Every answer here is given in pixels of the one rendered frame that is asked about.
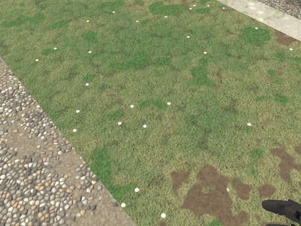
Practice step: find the robot right hand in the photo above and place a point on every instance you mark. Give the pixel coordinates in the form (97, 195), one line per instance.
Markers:
(290, 209)

